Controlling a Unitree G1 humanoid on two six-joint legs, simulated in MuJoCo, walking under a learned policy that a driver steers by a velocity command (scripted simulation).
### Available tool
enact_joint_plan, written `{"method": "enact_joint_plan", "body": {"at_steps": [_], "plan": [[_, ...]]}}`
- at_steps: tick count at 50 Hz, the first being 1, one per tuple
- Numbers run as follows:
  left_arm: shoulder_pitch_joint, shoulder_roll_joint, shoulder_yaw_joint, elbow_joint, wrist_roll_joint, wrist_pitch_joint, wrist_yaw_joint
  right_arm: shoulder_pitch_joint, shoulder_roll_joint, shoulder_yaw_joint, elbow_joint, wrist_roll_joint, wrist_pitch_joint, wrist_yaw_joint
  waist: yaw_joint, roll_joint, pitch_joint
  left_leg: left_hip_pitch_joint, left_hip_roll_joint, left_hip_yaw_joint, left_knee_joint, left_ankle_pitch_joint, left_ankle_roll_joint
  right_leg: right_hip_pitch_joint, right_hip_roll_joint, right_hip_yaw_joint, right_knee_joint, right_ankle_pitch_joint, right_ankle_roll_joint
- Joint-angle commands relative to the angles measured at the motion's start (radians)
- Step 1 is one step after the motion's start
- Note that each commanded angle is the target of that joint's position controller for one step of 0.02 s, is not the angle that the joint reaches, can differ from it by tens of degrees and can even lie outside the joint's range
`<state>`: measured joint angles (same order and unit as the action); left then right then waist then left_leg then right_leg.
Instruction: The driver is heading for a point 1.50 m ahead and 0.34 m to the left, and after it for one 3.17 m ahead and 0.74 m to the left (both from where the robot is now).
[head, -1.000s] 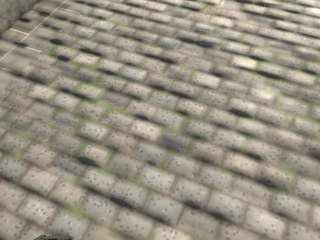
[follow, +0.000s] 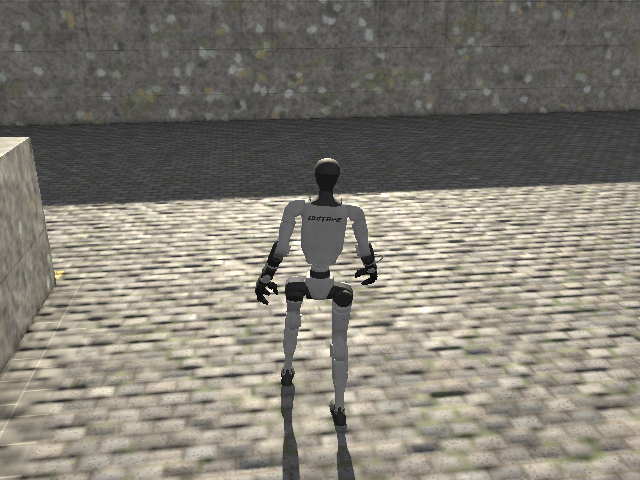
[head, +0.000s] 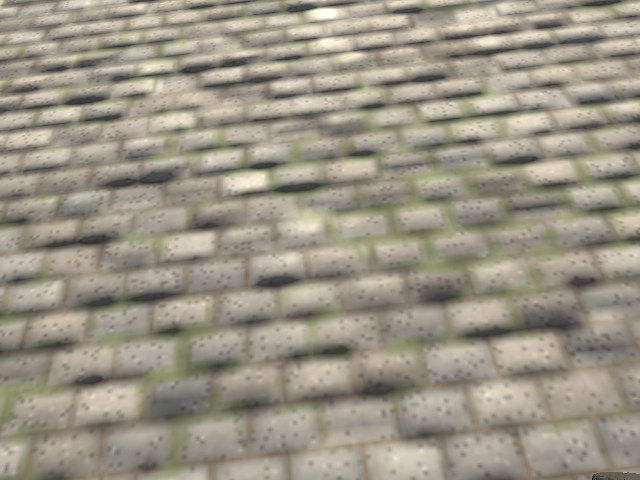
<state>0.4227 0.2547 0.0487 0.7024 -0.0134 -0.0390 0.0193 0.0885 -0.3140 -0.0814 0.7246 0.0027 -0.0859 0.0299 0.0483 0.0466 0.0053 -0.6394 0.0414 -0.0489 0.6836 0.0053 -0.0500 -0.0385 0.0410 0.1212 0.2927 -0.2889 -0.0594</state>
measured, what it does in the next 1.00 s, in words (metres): walks ahead: left foot, then right foot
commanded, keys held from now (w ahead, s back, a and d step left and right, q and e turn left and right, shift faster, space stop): w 0.54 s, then w+q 0.16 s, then q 0.30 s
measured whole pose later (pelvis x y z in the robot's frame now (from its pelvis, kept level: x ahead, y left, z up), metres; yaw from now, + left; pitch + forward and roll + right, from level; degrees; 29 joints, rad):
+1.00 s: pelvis +0.51 -0.03 +0.00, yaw +8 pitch +1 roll -2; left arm 0.21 0.28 0.07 0.79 0.01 -0.07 0.02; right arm 0.15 -0.31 -0.07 0.69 0.01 0.01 0.01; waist 0.04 0.04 0.08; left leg -0.62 0.07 0.00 0.81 -0.13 -0.04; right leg -0.14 0.00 -0.18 0.33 -0.20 -0.03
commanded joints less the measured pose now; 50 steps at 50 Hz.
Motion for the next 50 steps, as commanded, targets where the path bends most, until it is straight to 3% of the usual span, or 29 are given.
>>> {"method": "enact_joint_plan", "body": {"at_steps": [1, 4, 6, 7, 8, 9, 10, 11, 12, 13, 14, 16, 19, 21, 24, 26, 29, 31, 32, 33, 34, 35, 36, 37, 39, 40, 42, 45, 50], "plan": [[0.024, 0.184, 0.053, -0.025, -0.009, -0.017, 0.006, -0.196, -0.034, 0.009, -0.111, 0.010, -0.027, 0.017, 0.041, -0.164, 0.073, 0.004, -0.026, 0.029, -0.107, 0.058, 0.005, -0.049, -0.216, 0.145, -0.096, 0.187, -0.144], [0.032, 0.192, 0.056, 0.001, -0.012, -0.012, 0.006, -0.197, -0.058, 0.006, -0.122, 0.013, -0.036, 0.027, 0.032, -0.173, 0.088, 0.029, -0.023, 0.023, -0.166, 0.009, 0.044, 0.010, -0.256, 0.176, -0.059, 0.249, -0.132], [0.022, 0.201, 0.060, 0.009, -0.010, -0.005, 0.007, -0.154, -0.080, -0.002, -0.116, 0.012, -0.039, 0.026, 0.008, -0.197, 0.071, 0.100, -0.039, 0.046, -0.180, -0.062, 0.076, 0.047, -0.269, 0.180, -0.011, 0.402, -0.117], [0.008, 0.203, 0.059, 0.007, -0.007, -0.002, 0.007, -0.091, -0.100, -0.013, -0.104, 0.010, -0.039, 0.020, -0.030, -0.205, 0.027, 0.200, -0.067, 0.077, -0.197, -0.086, 0.100, 0.053, -0.248, 0.160, 0.069, 0.590, -0.103], [0.001, 0.186, 0.052, 0.006, -0.002, 0.001, 0.006, 0.032, -0.132, -0.030, -0.073, 0.006, -0.038, 0.010, -0.092, -0.188, -0.066, 0.389, -0.073, 0.089, -0.212, -0.063, 0.137, 0.025, -0.196, 0.113, 0.227, 0.741, -0.078], [-0.010, 0.149, 0.034, -0.015, 0.013, 0.002, 0.006, 0.218, -0.175, -0.040, -0.049, -0.010, -0.037, 0.003, -0.173, -0.128, -0.227, 0.706, 0.064, -0.057, -0.160, -0.066, 0.208, -0.148, -0.146, 0.088, 0.494, 0.599, -0.045], [0.126, 0.052, 0.008, -0.022, -0.004, -0.011, 0.003, 0.347, -0.252, -0.061, -0.006, -0.020, -0.031, 0.006, -0.131, 0.204, -0.399, 1.066, 0.312, -0.550, -0.250, -0.319, 0.370, -0.524, 0.032, 0.019, 0.899, 0.008, 0.039], [0.092, 0.117, 0.015, -0.008, -0.019, -0.027, 0.001, 0.343, -0.153, -0.033, 0.002, 0.005, -0.033, 0.013, -0.147, 0.216, -0.363, 1.038, 0.339, -0.735, -0.395, -0.470, 0.365, -0.647, 0.032, 0.101, 1.021, -0.259, 0.037], [-0.019, 0.178, 0.033, -0.028, -0.036, -0.035, -0.006, 0.265, -0.110, -0.019, -0.003, 0.012, -0.027, 0.006, -0.147, 0.128, -0.183, 0.895, 0.316, -0.581, -0.409, -0.492, 0.325, -0.721, -0.025, 0.077, 1.058, -0.198, 0.030], [-0.093, 0.173, 0.027, -0.044, -0.028, -0.041, -0.008, 0.206, -0.095, -0.012, -0.015, 0.004, -0.019, -0.001, -0.125, 0.031, -0.099, 0.755, 0.278, -0.459, -0.422, -0.415, 0.302, -0.701, -0.078, 0.027, 1.026, -0.122, 0.023], [-0.138, 0.160, 0.028, -0.054, -0.009, -0.045, -0.011, 0.166, -0.075, -0.004, -0.014, -0.004, -0.014, -0.002, -0.097, -0.005, -0.028, 0.632, 0.237, -0.376, -0.452, -0.320, 0.295, -0.681, -0.113, 0.000, 0.955, -0.068, 0.023], [-0.108, 0.131, 0.028, -0.039, -0.003, -0.036, -0.015, 0.133, -0.055, 0.005, -0.016, -0.014, -0.021, -0.004, -0.051, 0.033, -0.011, 0.517, 0.187, -0.284, -0.503, -0.216, 0.288, -0.595, -0.153, -0.011, 0.881, -0.010, 0.027], [-0.134, 0.090, 0.015, -0.046, 0.006, -0.024, -0.013, 0.146, -0.080, 0.000, 0.006, 0.001, -0.032, -0.007, -0.037, 0.030, 0.022, 0.454, 0.178, -0.184, -0.559, -0.104, 0.310, -0.614, -0.170, -0.043, 0.767, 0.041, 0.056], [-0.202, 0.080, 0.007, -0.066, 0.014, -0.030, -0.014, 0.162, -0.101, -0.004, 0.016, 0.005, -0.029, -0.012, -0.054, 0.014, 0.038, 0.457, 0.162, -0.125, -0.574, -0.045, 0.303, -0.632, -0.176, -0.057, 0.637, 0.155, 0.071], [-0.313, 0.059, -0.004, -0.087, 0.010, -0.045, -0.027, 0.198, -0.119, -0.006, 0.032, 0.014, -0.019, -0.018, -0.095, 0.005, 0.052, 0.452, 0.121, -0.035, -0.567, 0.005, 0.265, -0.567, -0.144, -0.094, 0.415, 0.330, 0.074], [-0.379, 0.058, -0.006, -0.103, 0.002, -0.051, -0.038, 0.253, -0.135, -0.008, 0.053, 0.021, -0.012, -0.019, -0.125, 0.004, 0.056, 0.483, 0.137, -0.031, -0.557, -0.008, 0.257, -0.535, -0.122, -0.109, 0.334, 0.384, 0.074], [-0.447, 0.081, 0.002, -0.134, -0.004, -0.058, -0.053, 0.303, -0.143, -0.010, 0.079, 0.028, 0.008, -0.021, -0.131, 0.006, 0.074, 0.579, 0.184, -0.074, -0.506, 0.012, 0.242, -0.543, -0.105, -0.090, 0.251, 0.335, 0.051], [-0.421, 0.108, 0.014, -0.133, -0.002, -0.064, -0.059, 0.305, -0.159, -0.015, 0.085, 0.028, 0.022, -0.027, -0.099, 0.021, 0.057, 0.630, 0.204, -0.105, -0.443, 0.077, 0.224, -0.487, -0.086, -0.090, 0.212, 0.256, 0.032], [-0.358, 0.129, 0.025, -0.119, -0.001, -0.068, -0.057, 0.288, -0.170, -0.017, 0.082, 0.028, 0.028, -0.030, -0.055, 0.031, 0.023, 0.630, 0.193, -0.100, -0.368, 0.190, 0.209, -0.389, -0.065, -0.108, 0.187, 0.227, 0.016], [-0.224, 0.170, 0.049, -0.081, 0.002, -0.069, -0.049, 0.282, -0.153, -0.009, 0.080, 0.023, 0.031, -0.031, 0.015, 0.019, -0.066, 0.589, 0.142, -0.065, -0.207, 0.287, 0.182, -0.189, -0.050, -0.126, 0.168, 0.228, -0.012], [-0.042, 0.236, 0.070, -0.052, 0.019, -0.067, -0.037, 0.272, -0.094, 0.015, 0.053, 0.002, 0.028, -0.031, 0.094, -0.038, -0.224, 0.415, 0.084, -0.027, 0.073, 0.123, 0.141, 0.114, -0.193, 0.004, 0.219, 0.236, -0.070], [0.027, 0.332, 0.090, -0.035, 0.032, -0.058, -0.033, 0.412, 0.034, 0.053, 0.028, 0.005, 0.011, -0.028, 0.037, -0.311, -0.384, 0.033, -0.077, 0.031, 0.447, -0.464, 0.068, 0.470, -0.462, 0.449, 0.161, 0.092, -0.216], [0.031, 0.239, 0.068, -0.039, 0.029, -0.054, -0.033, 0.389, -0.053, 0.035, 0.049, 0.033, 0.000, -0.028, 0.069, -0.293, -0.407, -0.067, -0.067, -0.088, 0.590, -0.585, 0.057, 0.433, -0.479, 0.595, 0.055, 0.057, -0.239], [-0.045, 0.185, 0.048, -0.045, 0.028, -0.054, -0.029, 0.296, -0.126, 0.011, 0.026, 0.048, 0.000, -0.030, 0.065, -0.221, -0.242, -0.115, -0.026, -0.084, 0.633, -0.525, 0.052, 0.311, -0.445, 0.406, 0.062, 0.227, -0.197], [-0.173, 0.118, 0.027, -0.046, 0.029, -0.056, -0.033, 0.224, -0.113, 0.004, 0.012, 0.020, 0.016, -0.041, 0.002, -0.133, -0.117, -0.048, 0.034, -0.054, 0.558, -0.442, 0.032, 0.077, -0.364, 0.146, 0.061, 0.600, -0.159], [-0.213, 0.104, 0.025, -0.043, 0.031, -0.060, -0.034, 0.240, -0.100, -0.002, 0.012, 0.019, 0.035, -0.041, -0.036, -0.151, -0.090, 0.014, 0.056, -0.052, 0.519, -0.420, 0.025, -0.012, -0.336, 0.064, 0.037, 0.653, -0.144], [-0.262, 0.113, 0.031, -0.033, 0.032, -0.068, -0.030, 0.265, -0.053, 0.002, 0.008, 0.024, 0.070, -0.041, -0.075, -0.155, -0.063, 0.085, 0.051, -0.020, 0.469, -0.382, 0.007, -0.122, -0.324, -0.024, -0.019, 0.694, -0.154], [-0.299, 0.155, 0.047, -0.013, 0.030, -0.064, -0.012, 0.215, -0.022, 0.009, -0.036, 0.011, 0.093, -0.039, -0.085, -0.146, -0.032, 0.085, 0.059, -0.001, 0.304, -0.252, -0.006, -0.162, -0.321, -0.131, -0.061, 0.702, -0.160], [-0.292, 0.185, 0.056, 0.014, 0.012, -0.032, 0.008, 0.106, -0.032, 0.005, -0.095, 0.007, 0.095, -0.001, -0.046, -0.127, -0.051, 0.163, 0.042, 0.047, 0.059, -0.064, 0.025, -0.101, -0.310, -0.243, -0.026, 0.634, -0.130]]}}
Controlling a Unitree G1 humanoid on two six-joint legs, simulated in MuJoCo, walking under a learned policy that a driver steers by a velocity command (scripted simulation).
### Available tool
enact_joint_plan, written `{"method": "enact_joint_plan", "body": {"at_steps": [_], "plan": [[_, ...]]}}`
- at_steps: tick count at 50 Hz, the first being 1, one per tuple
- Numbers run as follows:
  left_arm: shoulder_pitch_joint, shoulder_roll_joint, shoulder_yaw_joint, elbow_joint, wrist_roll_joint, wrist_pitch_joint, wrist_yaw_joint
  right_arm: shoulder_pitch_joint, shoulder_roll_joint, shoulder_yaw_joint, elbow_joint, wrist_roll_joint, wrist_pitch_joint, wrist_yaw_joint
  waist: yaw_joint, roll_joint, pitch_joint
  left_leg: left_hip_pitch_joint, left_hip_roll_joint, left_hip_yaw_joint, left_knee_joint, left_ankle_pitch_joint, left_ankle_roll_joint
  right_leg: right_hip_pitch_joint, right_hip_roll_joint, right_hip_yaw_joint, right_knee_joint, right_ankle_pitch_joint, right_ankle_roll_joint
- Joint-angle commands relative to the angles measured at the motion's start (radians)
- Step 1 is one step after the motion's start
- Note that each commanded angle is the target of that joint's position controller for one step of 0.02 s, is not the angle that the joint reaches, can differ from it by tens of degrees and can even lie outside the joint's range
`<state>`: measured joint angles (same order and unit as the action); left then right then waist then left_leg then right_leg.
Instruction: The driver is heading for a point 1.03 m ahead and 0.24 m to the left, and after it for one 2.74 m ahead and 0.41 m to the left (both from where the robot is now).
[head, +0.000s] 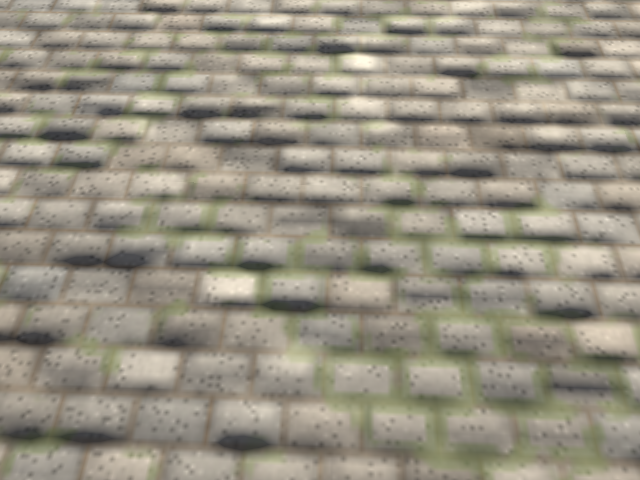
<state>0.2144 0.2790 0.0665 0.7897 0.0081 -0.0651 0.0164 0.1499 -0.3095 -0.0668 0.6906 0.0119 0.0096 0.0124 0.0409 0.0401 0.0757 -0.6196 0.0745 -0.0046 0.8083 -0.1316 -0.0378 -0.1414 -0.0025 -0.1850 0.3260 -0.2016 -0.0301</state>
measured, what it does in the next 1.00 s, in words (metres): steps on the spot, turning left: left foot, then right foot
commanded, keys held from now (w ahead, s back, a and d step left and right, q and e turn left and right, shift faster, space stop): q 0.62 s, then no key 0.22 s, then w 0.16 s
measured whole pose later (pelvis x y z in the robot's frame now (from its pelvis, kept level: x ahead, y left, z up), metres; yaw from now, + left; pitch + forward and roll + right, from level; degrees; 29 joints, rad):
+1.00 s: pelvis +0.10 +0.01 -0.01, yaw +27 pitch +1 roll +0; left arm 0.21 0.28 0.04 0.79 -0.01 -0.01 0.00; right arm 0.23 -0.25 -0.04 0.65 0.00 0.03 -0.01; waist 0.02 -0.03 0.00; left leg -0.21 -0.02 -0.03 0.51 -0.31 0.02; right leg -0.34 -0.04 -0.01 0.73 -0.45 0.01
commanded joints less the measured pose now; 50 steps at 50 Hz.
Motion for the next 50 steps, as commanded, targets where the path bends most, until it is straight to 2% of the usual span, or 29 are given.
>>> {"method": "enact_joint_plan", "body": {"at_steps": [1, 4, 6, 7, 8, 9, 10, 11, 12, 15, 19, 24, 27, 28, 29, 30, 31, 33, 34, 37, 40, 42, 43, 45, 46, 47, 48, 49, 50], "plan": [[-0.079, 0.170, 0.042, -0.067, -0.017, 0.000, 0.010, 0.026, -0.047, -0.014, -0.077, -0.003, 0.003, 0.022, -0.034, -0.118, -0.119, 0.143, 0.006, 0.007, -0.092, 0.054, 0.023, 0.023, -0.277, 0.062, -0.037, 0.529, -0.153], [-0.084, 0.193, 0.053, -0.059, -0.040, 0.019, 0.007, 0.010, -0.075, -0.031, -0.113, -0.006, 0.015, 0.033, -0.043, -0.124, -0.110, 0.162, -0.017, 0.038, -0.166, -0.045, 0.065, 0.062, -0.303, 0.064, 0.073, 0.512, -0.125], [-0.067, 0.168, 0.049, -0.049, -0.045, 0.028, 0.007, 0.109, -0.116, -0.057, -0.097, -0.011, 0.013, 0.022, -0.092, -0.072, -0.159, 0.344, -0.085, 0.070, -0.312, 0.084, 0.119, 0.026, -0.230, 0.012, 0.296, 0.528, -0.060], [-0.015, 0.141, 0.040, -0.054, -0.013, 0.026, 0.004, 0.181, -0.226, -0.091, -0.098, -0.013, 0.011, -0.002, -0.105, 0.112, -0.219, 0.540, 0.043, -0.133, -0.347, 0.563, 0.189, -0.131, -0.141, -0.027, 0.549, 0.279, 0.024], [0.021, 0.082, 0.014, -0.091, 0.030, 0.027, 0.000, 0.161, -0.304, -0.093, -0.131, -0.034, 0.007, -0.014, -0.050, 0.303, -0.292, 0.738, 0.287, -0.533, -0.354, 0.787, 0.421, -0.456, 0.037, 0.040, 0.882, -0.496, 0.107], [-0.016, 0.130, 0.022, -0.078, 0.007, 0.032, -0.008, 0.166, -0.232, -0.073, -0.142, -0.031, -0.005, -0.001, -0.106, 0.159, -0.411, 0.731, 0.295, -0.575, -0.407, 0.609, 0.454, -0.477, 0.028, 0.254, 0.983, -0.505, 0.097], [-0.063, 0.149, 0.027, -0.092, -0.021, 0.038, -0.010, 0.110, -0.199, -0.063, -0.148, -0.021, -0.016, 0.004, -0.091, 0.100, -0.324, 0.661, 0.257, -0.479, -0.423, 0.490, 0.408, -0.518, 0.001, 0.264, 0.989, -0.434, 0.081], [-0.078, 0.141, 0.027, -0.087, -0.014, 0.044, -0.002, 0.069, -0.168, -0.057, -0.144, -0.002, -0.017, 0.000, -0.069, 0.029, -0.258, 0.592, 0.199, -0.412, -0.436, 0.352, 0.344, -0.531, -0.026, 0.265, 0.927, -0.359, 0.074], [-0.096, 0.146, 0.030, -0.087, -0.001, 0.050, 0.010, 0.029, -0.148, -0.050, -0.150, 0.006, -0.010, -0.008, -0.055, 0.015, -0.217, 0.521, 0.167, -0.378, -0.452, 0.271, 0.307, -0.517, -0.041, 0.268, 0.858, -0.299, 0.077], [-0.071, 0.119, 0.025, -0.079, -0.003, 0.060, 0.015, -0.010, -0.152, -0.050, -0.169, -0.018, 0.003, -0.027, -0.019, 0.066, -0.216, 0.401, 0.106, -0.327, -0.476, 0.255, 0.286, -0.392, -0.007, 0.250, 0.722, -0.216, 0.094], [-0.093, 0.093, 0.012, -0.079, -0.005, 0.061, 0.015, 0.006, -0.171, -0.062, -0.168, -0.009, 0.012, -0.045, -0.040, 0.079, -0.229, 0.381, 0.083, -0.353, -0.474, 0.107, 0.275, -0.327, 0.015, 0.267, 0.537, -0.160, 0.111], [-0.104, 0.110, 0.020, -0.090, -0.014, 0.051, -0.002, 0.003, -0.166, -0.062, -0.174, -0.008, 0.027, -0.039, -0.057, 0.127, -0.198, 0.363, 0.070, -0.458, -0.475, -0.056, 0.251, -0.255, 0.038, 0.276, 0.370, -0.153, 0.090], [-0.033, 0.112, 0.030, -0.071, -0.015, 0.037, -0.015, -0.019, -0.157, -0.059, -0.179, 0.009, 0.039, -0.042, -0.016, 0.125, -0.187, 0.331, 0.027, -0.473, -0.418, -0.056, 0.202, -0.112, 0.039, 0.248, 0.114, -0.031, 0.048], [-0.001, 0.158, 0.045, -0.066, -0.004, 0.037, -0.012, 0.004, -0.130, -0.051, -0.179, 0.011, 0.040, -0.044, -0.016, 0.068, -0.192, 0.253, -0.022, -0.429, -0.345, -0.147, 0.153, -0.011, -0.062, 0.317, 0.041, 0.003, 0.009], [-0.017, 0.255, 0.065, -0.074, 0.017, 0.047, -0.004, 0.040, -0.084, -0.040, -0.195, 0.006, 0.037, -0.041, -0.067, -0.190, -0.168, 0.073, -0.163, -0.247, -0.135, -0.371, 0.086, 0.058, -0.282, 0.543, -0.011, 0.078, -0.102], [-0.038, 0.244, 0.064, -0.084, 0.047, 0.046, -0.006, 0.023, -0.144, -0.060, -0.204, 0.001, 0.024, -0.040, -0.047, -0.323, -0.131, -0.012, -0.203, -0.143, 0.111, -0.484, 0.038, -0.032, -0.408, 0.709, -0.066, 0.166, -0.232], [-0.102, 0.188, 0.046, -0.116, 0.043, 0.041, 0.000, 0.045, -0.200, -0.081, -0.179, -0.002, 0.021, -0.037, -0.065, -0.229, -0.122, 0.003, -0.154, -0.171, 0.266, -0.424, 0.017, -0.055, -0.385, 0.641, -0.049, 0.194, -0.232], [-0.158, 0.125, 0.028, -0.129, 0.006, 0.042, 0.010, 0.090, -0.162, -0.078, -0.129, -0.005, 0.038, -0.042, -0.081, -0.163, -0.107, 0.008, -0.154, -0.155, 0.378, -0.326, -0.018, -0.046, -0.265, 0.472, -0.008, 0.211, -0.159], [-0.149, 0.118, 0.023, -0.126, -0.004, 0.044, 0.012, 0.095, -0.131, -0.068, -0.125, -0.007, 0.045, -0.041, -0.072, -0.160, -0.098, -0.003, -0.155, -0.153, 0.418, -0.304, -0.033, -0.033, -0.252, 0.438, -0.001, 0.258, -0.162], [-0.088, 0.124, 0.021, -0.110, 0.002, 0.057, 0.015, 0.030, -0.079, -0.044, -0.148, 0.006, 0.041, -0.039, -0.031, -0.185, -0.104, 0.010, -0.142, -0.102, 0.290, -0.279, -0.056, 0.038, -0.220, 0.363, 0.008, 0.320, -0.179], [-0.077, 0.150, 0.028, -0.102, -0.002, 0.064, 0.011, -0.011, -0.041, -0.020, -0.163, -0.005, 0.038, -0.033, -0.009, -0.228, -0.140, 0.146, -0.095, -0.055, 0.050, -0.317, -0.058, 0.060, -0.227, 0.333, 0.033, 0.355, -0.183], [-0.062, 0.172, 0.033, -0.092, -0.009, 0.069, 0.004, -0.015, -0.048, -0.017, -0.162, -0.001, 0.038, -0.029, 0.003, -0.253, -0.143, 0.241, -0.092, -0.008, -0.085, -0.321, -0.050, 0.038, -0.240, 0.339, 0.042, 0.382, -0.190], [-0.048, 0.173, 0.032, -0.085, -0.015, 0.070, 0.000, 0.005, -0.052, -0.017, -0.151, 0.002, 0.038, -0.028, 0.002, -0.245, -0.157, 0.294, -0.095, 0.009, -0.172, -0.280, -0.039, 0.028, -0.239, 0.344, 0.037, 0.284, -0.186], [-0.038, 0.157, 0.020, -0.070, -0.031, 0.067, -0.008, 0.073, -0.042, -0.015, -0.108, 0.000, 0.037, -0.022, -0.035, -0.209, -0.139, 0.477, -0.120, 0.051, -0.425, -0.114, 0.010, -0.080, -0.208, 0.333, 0.035, 0.016, -0.148], [-0.016, 0.138, 0.011, -0.058, -0.027, 0.058, -0.014, 0.095, -0.063, -0.017, -0.101, 0.000, 0.034, -0.025, -0.043, -0.179, -0.141, 0.590, -0.103, 0.018, -0.436, -0.112, 0.040, -0.167, -0.184, 0.319, 0.052, -0.091, -0.101], [-0.039, 0.084, -0.009, -0.068, -0.003, 0.046, -0.024, 0.159, -0.101, -0.023, -0.094, -0.002, 0.030, -0.032, -0.063, -0.064, -0.168, 0.709, 0.026, -0.148, -0.439, -0.117, 0.088, -0.286, -0.123, 0.255, 0.196, -0.203, -0.037], [-0.066, 0.041, -0.020, -0.108, -0.001, 0.027, -0.026, 0.207, -0.216, -0.053, -0.072, -0.014, 0.027, -0.028, -0.066, 0.207, -0.150, 0.679, 0.181, -0.387, -0.501, -0.356, 0.215, -0.450, 0.013, 0.089, 0.368, -0.301, 0.033], [-0.186, 0.129, 0.001, -0.135, -0.015, 0.016, -0.019, 0.241, -0.201, -0.052, -0.074, -0.020, 0.005, -0.021, -0.157, 0.181, -0.054, 0.606, 0.254, -0.552, -0.627, -0.505, 0.312, -0.544, -0.013, 0.164, 0.537, -0.384, 0.047], [-0.191, 0.164, 0.022, -0.142, -0.037, 0.011, -0.020, 0.228, -0.168, -0.039, -0.059, -0.029, -0.018, -0.024, -0.130, 0.166, 0.015, 0.583, 0.268, -0.568, -0.656, -0.557, 0.324, -0.626, -0.046, 0.205, 0.652, -0.356, 0.035]]}}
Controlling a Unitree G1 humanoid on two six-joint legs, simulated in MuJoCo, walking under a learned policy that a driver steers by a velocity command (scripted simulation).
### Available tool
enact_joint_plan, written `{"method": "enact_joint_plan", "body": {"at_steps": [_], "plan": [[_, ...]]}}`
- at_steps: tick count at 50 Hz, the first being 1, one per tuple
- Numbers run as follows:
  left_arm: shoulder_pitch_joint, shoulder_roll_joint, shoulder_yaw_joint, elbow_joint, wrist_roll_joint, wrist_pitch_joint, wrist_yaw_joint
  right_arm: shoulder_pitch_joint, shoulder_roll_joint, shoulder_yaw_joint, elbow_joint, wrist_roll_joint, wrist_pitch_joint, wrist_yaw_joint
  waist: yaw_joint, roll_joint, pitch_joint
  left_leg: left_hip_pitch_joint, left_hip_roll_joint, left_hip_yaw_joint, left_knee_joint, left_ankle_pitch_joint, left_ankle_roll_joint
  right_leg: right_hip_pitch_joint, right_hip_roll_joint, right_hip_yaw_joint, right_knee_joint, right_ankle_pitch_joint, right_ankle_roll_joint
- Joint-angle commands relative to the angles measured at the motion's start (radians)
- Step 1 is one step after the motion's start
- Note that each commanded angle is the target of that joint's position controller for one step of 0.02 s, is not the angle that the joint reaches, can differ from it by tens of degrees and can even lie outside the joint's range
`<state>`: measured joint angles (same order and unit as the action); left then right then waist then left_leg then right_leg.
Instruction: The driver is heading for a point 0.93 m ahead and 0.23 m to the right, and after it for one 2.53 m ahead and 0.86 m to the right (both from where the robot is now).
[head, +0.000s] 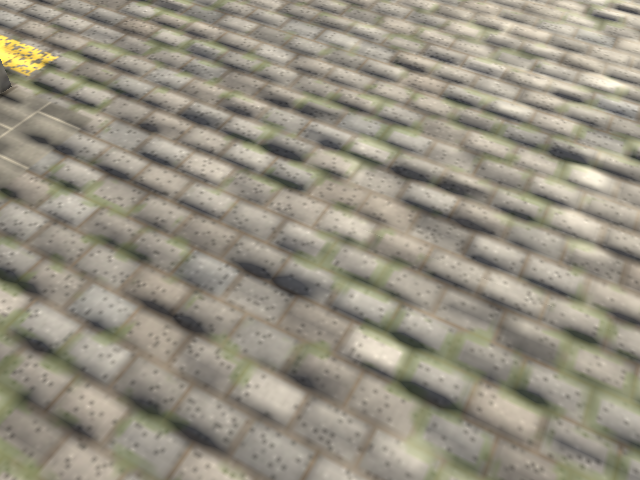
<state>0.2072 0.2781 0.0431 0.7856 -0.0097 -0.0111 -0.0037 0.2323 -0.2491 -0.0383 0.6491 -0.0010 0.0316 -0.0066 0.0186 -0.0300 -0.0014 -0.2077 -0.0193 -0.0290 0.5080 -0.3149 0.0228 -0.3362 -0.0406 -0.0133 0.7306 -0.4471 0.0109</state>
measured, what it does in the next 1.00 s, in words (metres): walks ahead: right foot, then left foot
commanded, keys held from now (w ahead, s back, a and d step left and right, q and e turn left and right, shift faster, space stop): w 0.86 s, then w+e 0.14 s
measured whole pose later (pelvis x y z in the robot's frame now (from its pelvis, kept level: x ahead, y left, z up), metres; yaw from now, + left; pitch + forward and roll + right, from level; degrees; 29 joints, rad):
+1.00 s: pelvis +0.45 -0.01 +0.00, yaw -2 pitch +1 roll +1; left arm 0.34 0.30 0.04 0.85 -0.03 -0.06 0.00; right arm 0.16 -0.26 -0.04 0.70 0.00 -0.09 0.03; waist 0.02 -0.03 0.06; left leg -0.35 -0.03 0.09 0.49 -0.15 0.06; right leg -0.35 -0.02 0.07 1.17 -0.38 -0.04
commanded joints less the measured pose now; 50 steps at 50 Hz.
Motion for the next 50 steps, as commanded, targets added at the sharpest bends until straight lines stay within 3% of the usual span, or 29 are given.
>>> {"method": "enact_joint_plan", "body": {"at_steps": [1, 2, 4, 8, 12, 14, 16, 17, 18, 19, 20, 21, 22, 23, 26, 29, 32, 36, 39, 41, 42, 43, 44, 45, 46, 47, 48, 49, 50], "plan": [[-0.141, 0.157, 0.049, -0.115, -0.023, -0.047, -0.001, 0.120, -0.201, -0.058, -0.016, -0.007, -0.058, -0.009, -0.081, 0.232, 0.109, 0.177, 0.330, -0.497, -0.360, -0.365, 0.241, -0.453, -0.028, 0.048, 0.288, -0.063, -0.017], [-0.121, 0.152, 0.051, -0.106, -0.016, -0.053, -0.005, 0.099, -0.180, -0.053, -0.013, 0.006, -0.070, -0.012, -0.069, 0.227, 0.115, 0.195, 0.310, -0.451, -0.368, -0.308, 0.222, -0.479, -0.044, 0.055, 0.281, 0.008, -0.023], [-0.127, 0.117, 0.044, -0.094, -0.005, -0.070, -0.018, 0.087, -0.159, -0.045, -0.012, 0.004, -0.080, -0.016, -0.060, 0.177, 0.100, 0.191, 0.261, -0.341, -0.379, -0.129, 0.190, -0.445, -0.051, 0.040, 0.224, 0.144, -0.021], [-0.168, 0.058, 0.017, -0.096, -0.003, -0.080, -0.038, 0.096, -0.183, -0.057, -0.006, 0.012, -0.086, -0.009, -0.076, 0.164, 0.058, 0.099, 0.204, -0.174, -0.366, 0.057, 0.169, -0.235, -0.012, -0.010, -0.032, 0.295, 0.008], [-0.179, 0.098, 0.017, -0.116, -0.015, -0.076, -0.048, 0.132, -0.219, -0.069, 0.020, 0.027, -0.090, 0.003, -0.070, 0.162, 0.078, 0.050, 0.260, -0.194, -0.350, 0.019, 0.174, -0.125, -0.004, 0.001, -0.133, 0.308, -0.010], [-0.121, 0.121, 0.024, -0.100, -0.017, -0.077, -0.047, 0.121, -0.219, -0.069, 0.029, 0.027, -0.085, 0.004, -0.028, 0.147, 0.078, 0.038, 0.266, -0.186, -0.307, 0.030, 0.151, -0.037, 0.004, -0.009, -0.178, 0.310, -0.038], [0.063, 0.170, 0.051, -0.045, -0.016, -0.078, -0.031, 0.129, -0.174, -0.050, 0.038, 0.014, -0.082, 0.003, 0.059, 0.104, -0.006, -0.026, 0.196, -0.114, -0.074, 0.199, 0.103, 0.212, 0.025, -0.015, -0.211, 0.269, -0.077], [0.212, 0.248, 0.070, -0.024, -0.007, -0.080, -0.021, 0.134, -0.107, -0.024, 0.014, -0.006, -0.082, 0.001, 0.110, -0.068, -0.131, -0.154, 0.108, -0.023, 0.280, 0.108, 0.047, 0.415, -0.160, 0.216, -0.271, 0.191, -0.142], [0.268, 0.333, 0.084, -0.012, 0.008, -0.083, -0.033, 0.197, -0.058, -0.012, -0.031, 0.016, -0.100, -0.007, 0.072, -0.361, -0.218, -0.445, -0.039, -0.020, 0.600, -0.245, -0.007, 0.591, -0.335, 0.722, -0.476, -0.131, -0.286], [0.208, 0.233, 0.056, -0.026, 0.001, -0.090, -0.038, 0.157, -0.166, -0.038, -0.011, 0.038, -0.111, -0.008, 0.075, -0.200, -0.138, -0.547, 0.014, -0.105, 0.725, -0.222, -0.003, 0.531, -0.336, 0.755, -0.536, -0.265, -0.273], [0.150, 0.189, 0.042, -0.035, 0.002, -0.090, -0.035, 0.089, -0.199, -0.048, -0.020, 0.049, -0.116, -0.002, 0.059, -0.138, -0.042, -0.589, 0.063, -0.087, 0.735, -0.131, 0.020, 0.444, -0.315, 0.622, -0.523, -0.196, -0.241], [0.101, 0.168, 0.035, -0.047, 0.010, -0.089, -0.033, 0.070, -0.180, -0.043, -0.011, 0.039, -0.117, -0.003, 0.037, -0.062, -0.013, -0.562, 0.103, -0.069, 0.709, -0.045, 0.023, 0.372, -0.270, 0.517, -0.521, -0.074, -0.223], [0.071, 0.146, 0.029, -0.051, 0.016, -0.087, -0.032, 0.052, -0.164, -0.043, -0.010, 0.023, -0.116, -0.002, 0.021, -0.043, 0.014, -0.544, 0.128, -0.065, 0.660, 0.016, 0.020, 0.314, -0.230, 0.438, -0.534, 0.025, -0.218], [0.054, 0.135, 0.024, -0.054, 0.024, -0.088, -0.029, 0.061, -0.149, -0.043, -0.004, 0.019, -0.112, 0.002, 0.000, -0.066, 0.015, -0.494, 0.148, -0.064, 0.633, 0.062, 0.016, 0.267, -0.200, 0.374, -0.554, 0.093, -0.210], [0.062, 0.132, 0.024, -0.042, 0.013, -0.099, -0.022, 0.056, -0.122, -0.039, 0.004, 0.013, -0.096, 0.005, -0.014, -0.050, 0.027, -0.489, 0.153, -0.039, 0.568, 0.140, -0.013, 0.226, -0.173, 0.267, -0.602, 0.252, -0.232], [0.090, 0.146, 0.027, -0.022, 0.008, -0.095, -0.013, -0.034, -0.105, -0.033, -0.024, 0.005, -0.099, 0.003, 0.005, -0.019, 0.056, -0.542, 0.154, -0.028, 0.409, 0.254, -0.042, 0.246, -0.162, 0.191, -0.622, 0.384, -0.233], [0.127, 0.158, 0.028, -0.004, 0.002, -0.085, -0.004, -0.135, -0.076, -0.019, -0.046, 0.009, -0.113, 0.015, 0.040, -0.025, 0.073, -0.493, 0.130, 0.004, 0.216, 0.387, -0.045, 0.244, -0.134, 0.114, -0.625, 0.452, -0.211], [0.205, 0.171, 0.031, 0.035, -0.007, -0.068, 0.001, -0.257, -0.067, -0.011, -0.082, 0.019, -0.127, 0.041, 0.081, -0.012, 0.106, -0.470, 0.098, 0.026, 0.070, 0.434, -0.029, 0.313, -0.166, 0.097, -0.606, 0.471, -0.211], [0.222, 0.182, 0.038, 0.054, -0.011, -0.051, 0.005, -0.292, -0.083, -0.014, -0.102, 0.021, -0.133, 0.060, 0.064, -0.024, 0.106, -0.468, 0.080, 0.022, 0.010, 0.355, 0.009, 0.414, -0.209, 0.103, -0.547, 0.568, -0.195], [0.207, 0.204, 0.046, 0.054, -0.010, -0.042, 0.011, -0.235, -0.116, -0.027, -0.091, 0.018, -0.133, 0.062, 0.018, -0.052, 0.053, -0.358, 0.041, 0.047, -0.004, 0.273, 0.041, 0.458, -0.213, 0.094, -0.455, 0.813, -0.175], [0.193, 0.214, 0.049, 0.052, -0.008, -0.037, 0.013, -0.143, -0.145, -0.042, -0.067, 0.016, -0.131, 0.056, -0.037, -0.066, -0.015, -0.226, 0.007, 0.074, -0.011, 0.252, 0.066, 0.460, -0.194, 0.076, -0.339, 0.993, -0.162], [0.180, 0.201, 0.042, 0.046, -0.003, -0.030, 0.016, 0.015, -0.188, -0.065, -0.022, 0.015, -0.128, 0.045, -0.120, -0.053, -0.121, 0.009, 0.001, 0.085, -0.024, 0.284, 0.099, 0.388, -0.147, 0.037, -0.146, 1.045, -0.132], [0.198, 0.142, 0.018, 0.019, 0.021, -0.033, 0.018, 0.196, -0.257, -0.082, 0.009, 0.001, -0.122, 0.030, -0.174, 0.059, -0.282, 0.364, 0.203, -0.139, 0.032, 0.297, 0.162, 0.138, -0.089, 0.023, 0.176, 0.715, -0.102], [0.352, 0.010, -0.020, 0.016, 0.009, -0.053, 0.006, 0.206, -0.299, -0.086, 0.023, -0.002, -0.123, 0.038, -0.079, 0.321, -0.418, 0.664, 0.429, -0.634, -0.083, 0.031, 0.310, -0.247, 0.106, 0.071, 0.502, -0.100, -0.047], [0.253, 0.135, 0.009, 0.025, -0.020, -0.070, 0.000, 0.203, -0.190, -0.062, 0.013, 0.004, -0.123, 0.034, -0.142, 0.200, -0.357, 0.597, 0.408, -0.669, -0.178, -0.098, 0.261, -0.346, 0.064, 0.187, 0.588, -0.120, -0.057], [0.146, 0.178, 0.025, -0.016, -0.045, -0.079, -0.003, 0.134, -0.166, -0.051, 0.017, 0.004, -0.124, 0.029, -0.132, 0.155, -0.192, 0.456, 0.382, -0.501, -0.207, -0.056, 0.218, -0.394, 0.018, 0.160, 0.585, -0.029, -0.063], [0.097, 0.164, 0.023, -0.028, -0.040, -0.081, 0.002, 0.069, -0.153, -0.045, 0.018, 0.001, -0.126, 0.028, -0.096, 0.078, -0.105, 0.308, 0.346, -0.385, -0.239, 0.058, 0.198, -0.362, -0.030, 0.132, 0.540, 0.062, -0.057], [0.086, 0.153, 0.027, -0.028, -0.024, -0.076, 0.004, 0.024, -0.128, -0.040, 0.021, -0.006, -0.131, 0.030, -0.065, 0.073, -0.049, 0.202, 0.310, -0.296, -0.273, 0.140, 0.189, -0.329, -0.059, 0.131, 0.488, 0.120, -0.048], [0.121, 0.138, 0.030, -0.017, -0.023, -0.063, 0.004, -0.001, -0.113, -0.037, 0.026, -0.014, -0.141, 0.030, -0.030, 0.107, -0.040, 0.132, 0.283, -0.225, -0.306, 0.187, 0.177, -0.262, -0.086, 0.142, 0.464, 0.164, -0.041]]}}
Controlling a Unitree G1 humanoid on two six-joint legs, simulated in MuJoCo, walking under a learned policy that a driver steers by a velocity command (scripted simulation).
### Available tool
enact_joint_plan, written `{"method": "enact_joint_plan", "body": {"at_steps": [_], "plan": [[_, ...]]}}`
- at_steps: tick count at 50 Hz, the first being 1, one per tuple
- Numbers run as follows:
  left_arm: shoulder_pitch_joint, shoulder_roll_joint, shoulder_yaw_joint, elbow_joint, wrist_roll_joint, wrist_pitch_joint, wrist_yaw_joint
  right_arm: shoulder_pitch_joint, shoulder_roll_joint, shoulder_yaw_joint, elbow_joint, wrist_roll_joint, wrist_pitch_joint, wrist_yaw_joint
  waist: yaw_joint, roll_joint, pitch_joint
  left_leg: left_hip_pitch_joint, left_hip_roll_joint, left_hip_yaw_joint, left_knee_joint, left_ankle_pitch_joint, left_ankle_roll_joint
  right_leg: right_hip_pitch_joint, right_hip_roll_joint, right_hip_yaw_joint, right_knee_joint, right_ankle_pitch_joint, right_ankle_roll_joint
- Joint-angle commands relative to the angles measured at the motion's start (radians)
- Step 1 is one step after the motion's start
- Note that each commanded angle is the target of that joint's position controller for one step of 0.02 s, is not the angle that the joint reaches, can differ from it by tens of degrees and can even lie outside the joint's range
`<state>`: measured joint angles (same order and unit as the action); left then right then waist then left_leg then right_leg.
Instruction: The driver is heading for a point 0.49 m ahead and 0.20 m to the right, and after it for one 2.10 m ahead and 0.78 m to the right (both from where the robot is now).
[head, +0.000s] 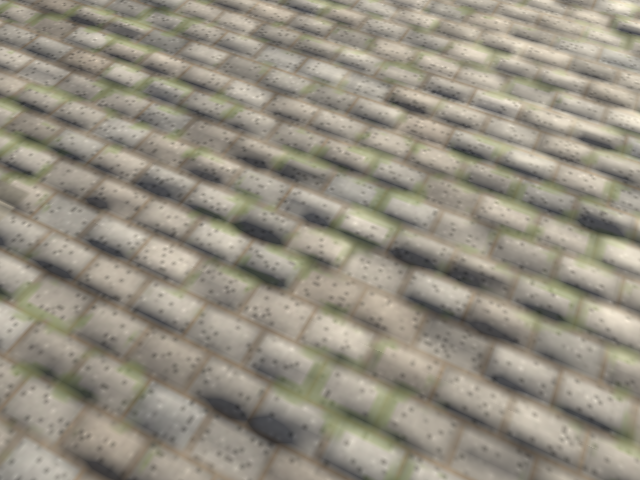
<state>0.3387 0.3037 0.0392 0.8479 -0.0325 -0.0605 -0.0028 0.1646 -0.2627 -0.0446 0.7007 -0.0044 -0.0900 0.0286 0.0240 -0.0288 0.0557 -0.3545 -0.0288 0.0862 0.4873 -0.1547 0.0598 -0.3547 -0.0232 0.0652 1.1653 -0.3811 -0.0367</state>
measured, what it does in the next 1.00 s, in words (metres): walks ahead, turning right: right foot, then left foot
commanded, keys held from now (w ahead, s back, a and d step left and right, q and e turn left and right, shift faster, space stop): w+e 0.50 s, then e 0.42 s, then no key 0.08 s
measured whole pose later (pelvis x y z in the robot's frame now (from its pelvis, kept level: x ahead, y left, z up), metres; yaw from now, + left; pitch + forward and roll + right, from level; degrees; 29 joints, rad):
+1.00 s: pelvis +0.49 -0.09 +0.00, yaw -34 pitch +1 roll +0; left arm 0.21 0.33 0.07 0.66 -0.02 0.05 0.04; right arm 0.08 -0.26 -0.04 0.70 -0.02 -0.04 -0.01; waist 0.02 -0.03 0.06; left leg -0.40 -0.02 0.00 0.49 -0.11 0.02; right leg -0.45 0.09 0.12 1.16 -0.54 0.05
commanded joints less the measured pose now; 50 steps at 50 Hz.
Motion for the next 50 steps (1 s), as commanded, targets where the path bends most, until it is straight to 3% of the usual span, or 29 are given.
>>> {"method": "enact_joint_plan", "body": {"at_steps": [1, 4, 6, 10, 15, 16, 18, 19, 20, 21, 22, 23, 24, 25, 26, 27, 29, 32, 35, 38, 40, 42, 43, 44, 45, 46, 47, 48, 50], "plan": [[0.017, 0.092, 0.033, -0.067, -0.003, 0.001, 0.004, 0.050, -0.088, -0.032, -0.017, -0.010, -0.028, -0.004, -0.019, 0.114, -0.090, 0.240, 0.277, -0.291, -0.316, 0.050, 0.142, -0.211, -0.110, 0.059, 0.016, 0.116, 0.016], [-0.005, 0.058, 0.032, -0.078, 0.002, 0.032, 0.011, 0.041, -0.104, -0.040, 0.019, -0.008, -0.045, -0.006, -0.004, 0.096, -0.028, 0.175, 0.270, -0.164, -0.368, 0.151, 0.145, -0.254, -0.117, 0.063, -0.037, 0.179, 0.039], [-0.055, 0.055, 0.033, -0.099, 0.007, 0.031, 0.011, 0.053, -0.118, -0.045, 0.039, -0.013, -0.044, -0.013, -0.015, 0.085, -0.005, 0.197, 0.259, -0.098, -0.379, 0.195, 0.140, -0.312, -0.114, 0.073, -0.127, 0.279, 0.050], [-0.175, 0.029, 0.022, -0.137, 0.011, 0.014, -0.016, 0.067, -0.147, -0.048, 0.060, -0.008, -0.031, -0.028, -0.059, 0.065, 0.018, 0.240, 0.231, 0.028, -0.387, 0.242, 0.106, -0.291, -0.096, -0.005, -0.381, 0.472, 0.042], [-0.321, 0.017, 0.013, -0.222, 0.011, 0.011, -0.048, 0.153, -0.185, -0.062, 0.107, 0.012, 0.009, -0.037, -0.112, 0.049, 0.054, 0.439, 0.298, 0.074, -0.321, 0.347, 0.099, -0.371, -0.077, -0.074, -0.524, 0.408, 0.003], [-0.329, 0.022, 0.015, -0.237, 0.011, 0.012, -0.055, 0.153, -0.192, -0.064, 0.111, 0.017, 0.019, -0.038, -0.104, 0.056, 0.050, 0.471, 0.308, 0.084, -0.290, 0.417, 0.092, -0.367, -0.065, -0.091, -0.537, 0.364, -0.010], [-0.293, 0.050, 0.030, -0.252, 0.011, 0.017, -0.062, 0.129, -0.220, -0.072, 0.104, 0.022, 0.035, -0.047, -0.062, 0.094, -0.003, 0.506, 0.311, 0.112, -0.174, 0.729, 0.069, -0.269, -0.007, -0.147, -0.541, 0.262, -0.047], [-0.231, 0.075, 0.045, -0.246, 0.010, 0.022, -0.061, 0.118, -0.233, -0.075, 0.099, 0.025, 0.044, -0.052, -0.020, 0.115, -0.049, 0.508, 0.307, 0.122, -0.070, 0.880, 0.059, -0.180, 0.032, -0.173, -0.533, 0.210, -0.071], [-0.113, 0.116, 0.069, -0.223, 0.007, 0.026, -0.056, 0.104, -0.240, -0.076, 0.094, 0.027, 0.052, -0.056, 0.050, 0.116, -0.115, 0.467, 0.289, 0.135, 0.098, 0.932, 0.041, -0.021, 0.071, -0.183, -0.556, 0.201, -0.102], [0.059, 0.174, 0.102, -0.182, 0.007, 0.032, -0.040, 0.089, -0.225, -0.067, 0.085, 0.028, 0.050, -0.060, 0.143, 0.077, -0.199, 0.310, 0.247, 0.149, 0.347, 0.791, 0.002, 0.257, 0.081, -0.132, -0.629, 0.259, -0.146], [0.114, 0.288, 0.128, -0.169, 0.004, 0.037, -0.020, 0.179, -0.096, -0.027, 0.042, -0.013, 0.031, -0.049, 0.076, -0.172, -0.291, -0.115, 0.112, 0.130, 0.715, 0.004, -0.059, 0.636, -0.169, 0.302, -0.629, 0.243, -0.284], [0.102, 0.277, 0.115, -0.207, 0.008, 0.019, -0.027, 0.167, -0.083, -0.008, 0.016, -0.003, -0.012, -0.033, 0.061, -0.173, -0.448, -0.350, -0.041, -0.111, 0.926, -0.464, -0.076, 0.798, -0.321, 0.792, -0.813, 0.078, -0.432], [0.086, 0.196, 0.093, -0.204, 0.017, 0.006, -0.032, 0.034, -0.168, -0.031, -0.009, 0.039, -0.040, -0.018, 0.112, -0.067, -0.353, -0.453, 0.026, -0.197, 0.938, -0.383, -0.052, 0.743, -0.296, 0.679, -0.870, 0.081, -0.361], [0.035, 0.167, 0.084, -0.203, 0.016, -0.002, -0.032, -0.006, -0.165, -0.027, -0.029, 0.048, -0.054, -0.016, 0.079, -0.024, -0.225, -0.459, 0.068, -0.184, 0.858, -0.289, -0.034, 0.599, -0.257, 0.536, -0.876, 0.146, -0.319], [-0.048, 0.141, 0.074, -0.218, 0.016, -0.004, -0.031, -0.007, -0.159, -0.028, -0.017, 0.026, -0.056, -0.025, 0.024, 0.041, -0.137, -0.404, 0.104, -0.174, 0.769, -0.234, -0.044, 0.439, -0.213, 0.419, -0.872, 0.337, -0.283], [-0.104, 0.114, 0.065, -0.237, 0.024, -0.004, -0.026, 0.008, -0.175, -0.038, -0.008, 0.004, -0.046, -0.031, -0.012, 0.033, -0.101, -0.328, 0.128, -0.170, 0.710, -0.204, -0.060, 0.323, -0.181, 0.329, -0.875, 0.528, -0.266], [-0.135, 0.120, 0.066, -0.253, 0.031, -0.001, -0.014, 0.046, -0.162, -0.040, -0.007, -0.010, -0.018, -0.035, -0.051, 0.016, -0.099, -0.237, 0.128, -0.156, 0.652, -0.183, -0.099, 0.205, -0.144, 0.246, -0.879, 0.766, -0.261], [-0.115, 0.162, 0.079, -0.235, 0.026, 0.011, 0.009, 0.018, -0.112, -0.024, -0.018, -0.015, 0.007, -0.044, -0.051, -0.007, -0.104, -0.197, 0.080, -0.118, 0.471, -0.082, -0.145, 0.110, -0.083, 0.140, -0.854, 0.917, -0.234], [-0.094, 0.162, 0.081, -0.223, 0.012, 0.042, 0.030, -0.069, -0.094, -0.012, -0.036, -0.008, 0.013, -0.039, -0.014, -0.060, -0.143, -0.116, 0.024, -0.113, 0.250, 0.107, -0.154, 0.086, -0.030, 0.114, -0.809, 0.810, -0.169], [-0.067, 0.159, 0.081, -0.213, 0.012, 0.064, 0.040, -0.136, -0.113, -0.017, -0.056, 0.002, 0.015, -0.027, 0.014, -0.079, -0.153, -0.092, -0.005, -0.142, 0.121, 0.160, -0.147, 0.128, -0.051, 0.199, -0.763, 0.657, -0.141], [-0.075, 0.147, 0.078, -0.216, 0.014, 0.070, 0.044, -0.130, -0.143, -0.030, -0.058, -0.001, 0.011, -0.023, 0.003, -0.089, -0.150, -0.083, -0.007, -0.177, 0.057, 0.113, -0.128, 0.179, -0.071, 0.284, -0.704, 0.588, -0.130], [-0.122, 0.131, 0.073, -0.233, 0.014, 0.071, 0.047, -0.074, -0.158, -0.042, -0.047, -0.006, -0.003, -0.022, -0.041, -0.107, -0.144, -0.016, 0.005, -0.177, -0.042, 0.151, -0.091, 0.194, -0.053, 0.334, -0.619, 0.521, -0.102], [-0.127, 0.100, 0.063, -0.246, 0.019, 0.068, 0.045, -0.033, -0.178, -0.047, -0.043, -0.018, -0.011, -0.027, -0.058, -0.076, -0.179, 0.105, 0.069, -0.202, -0.099, 0.308, -0.053, 0.165, 0.000, 0.311, -0.518, 0.438, -0.066], [-0.094, 0.044, 0.045, -0.263, 0.039, 0.064, 0.044, 0.014, -0.227, -0.054, -0.051, -0.035, -0.009, -0.039, -0.052, 0.086, -0.270, 0.320, 0.269, -0.372, -0.066, 0.662, 0.019, 0.038, 0.094, 0.202, -0.278, 0.088, -0.014], [0.082, 0.044, 0.041, -0.266, 0.021, 0.065, 0.039, 0.034, -0.248, -0.059, -0.034, -0.052, 0.012, -0.038, 0.036, 0.347, -0.362, 0.503, 0.490, -0.706, -0.085, 0.746, 0.226, -0.179, 0.189, 0.134, -0.070, -0.374, 0.038], [0.122, 0.153, 0.065, -0.220, 0.018, 0.075, 0.037, -0.007, -0.184, -0.050, -0.056, -0.016, 0.025, -0.038, 0.029, 0.242, -0.337, 0.450, 0.488, -0.733, -0.099, 0.507, 0.245, -0.228, 0.100, 0.140, 0.056, -0.315, 0.077], [0.021, 0.199, 0.081, -0.216, 0.012, 0.093, 0.040, -0.032, -0.126, -0.033, -0.072, -0.011, 0.034, -0.040, -0.011, 0.157, -0.246, 0.369, 0.402, -0.572, -0.101, 0.381, 0.197, -0.246, 0.074, 0.110, 0.106, -0.239, 0.100], [-0.023, 0.183, 0.082, -0.216, 0.013, 0.111, 0.049, -0.056, -0.114, -0.025, -0.073, -0.016, 0.047, -0.040, -0.010, 0.107, -0.208, 0.291, 0.339, -0.484, -0.123, 0.262, 0.162, -0.237, 0.060, 0.087, 0.107, -0.183, 0.111], [-0.057, 0.136, 0.071, -0.234, 0.017, 0.128, 0.051, -0.097, -0.128, -0.023, -0.066, -0.017, 0.063, -0.043, 0.000, 0.138, -0.124, 0.131, 0.269, -0.368, -0.181, 0.167, 0.153, -0.177, 0.044, 0.055, 0.055, -0.113, 0.121]]}}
